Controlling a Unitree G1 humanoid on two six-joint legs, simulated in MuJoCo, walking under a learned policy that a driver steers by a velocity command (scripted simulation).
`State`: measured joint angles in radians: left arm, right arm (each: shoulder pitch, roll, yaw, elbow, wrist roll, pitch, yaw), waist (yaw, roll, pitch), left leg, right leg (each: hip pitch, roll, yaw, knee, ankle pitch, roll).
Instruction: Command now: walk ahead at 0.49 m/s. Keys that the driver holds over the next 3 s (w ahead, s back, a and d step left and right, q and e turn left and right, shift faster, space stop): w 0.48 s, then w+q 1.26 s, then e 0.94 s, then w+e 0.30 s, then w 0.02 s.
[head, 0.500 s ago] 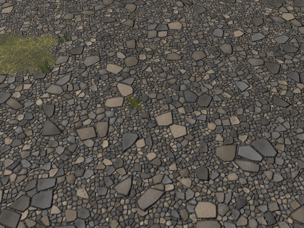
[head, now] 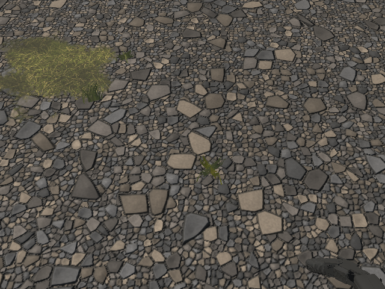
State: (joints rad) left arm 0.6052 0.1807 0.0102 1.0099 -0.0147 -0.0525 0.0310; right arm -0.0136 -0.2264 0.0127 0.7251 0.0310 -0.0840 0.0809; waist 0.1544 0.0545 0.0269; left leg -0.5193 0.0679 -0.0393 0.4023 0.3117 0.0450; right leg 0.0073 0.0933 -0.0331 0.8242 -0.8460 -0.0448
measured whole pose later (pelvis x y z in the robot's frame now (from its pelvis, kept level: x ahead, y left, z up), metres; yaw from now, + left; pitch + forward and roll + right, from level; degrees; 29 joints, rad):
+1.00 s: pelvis +0.58 -0.01 -0.05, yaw +14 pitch +2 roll -1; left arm 0.34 0.23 0.08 0.97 -0.01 -0.07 0.04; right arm 0.02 -0.22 -0.07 0.82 0.02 -0.03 0.06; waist 0.06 0.02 0.02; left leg -0.59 0.02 0.06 0.61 -0.07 0.10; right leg 0.13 0.00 -0.26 0.27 -0.42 0.00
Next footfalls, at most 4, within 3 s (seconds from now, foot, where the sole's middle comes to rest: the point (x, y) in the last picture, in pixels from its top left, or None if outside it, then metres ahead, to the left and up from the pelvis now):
0.02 left None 0.20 0.12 -0.81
0.46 right None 0.47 -0.13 -0.81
1.04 left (198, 214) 0.74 0.12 -0.81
1.50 right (222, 145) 1.09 0.06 -0.81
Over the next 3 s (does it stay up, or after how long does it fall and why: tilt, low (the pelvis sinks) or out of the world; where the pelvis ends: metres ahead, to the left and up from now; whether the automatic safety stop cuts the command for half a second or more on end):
stays up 1.16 0.28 -0.03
